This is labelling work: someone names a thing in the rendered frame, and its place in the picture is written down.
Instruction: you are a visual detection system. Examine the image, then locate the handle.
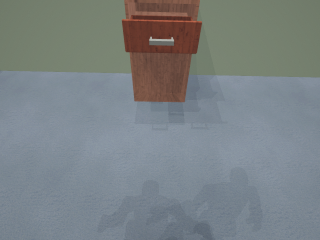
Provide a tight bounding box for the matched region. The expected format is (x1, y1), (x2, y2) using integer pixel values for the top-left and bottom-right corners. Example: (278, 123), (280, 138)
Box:
(149, 36), (174, 46)

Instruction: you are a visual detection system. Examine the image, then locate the drawer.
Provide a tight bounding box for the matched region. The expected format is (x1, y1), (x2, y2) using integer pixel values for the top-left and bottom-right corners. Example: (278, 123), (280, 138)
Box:
(122, 15), (202, 54)

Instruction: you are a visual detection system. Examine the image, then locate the cabinet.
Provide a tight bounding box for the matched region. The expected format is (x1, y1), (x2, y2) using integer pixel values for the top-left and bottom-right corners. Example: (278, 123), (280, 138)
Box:
(124, 0), (200, 103)

